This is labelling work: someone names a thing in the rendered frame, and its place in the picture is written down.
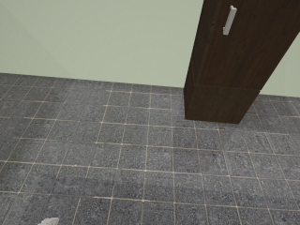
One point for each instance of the handle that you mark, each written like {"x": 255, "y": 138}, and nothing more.
{"x": 229, "y": 21}

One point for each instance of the cupboard door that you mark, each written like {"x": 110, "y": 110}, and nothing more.
{"x": 260, "y": 33}

